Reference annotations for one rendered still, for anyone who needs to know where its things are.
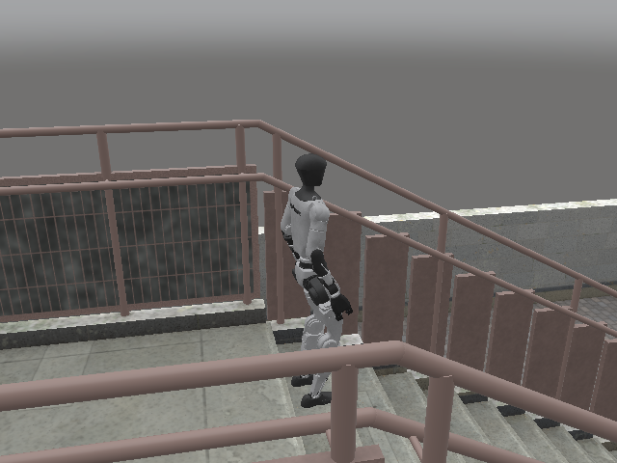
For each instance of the stairs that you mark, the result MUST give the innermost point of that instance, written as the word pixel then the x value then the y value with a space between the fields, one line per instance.
pixel 408 403

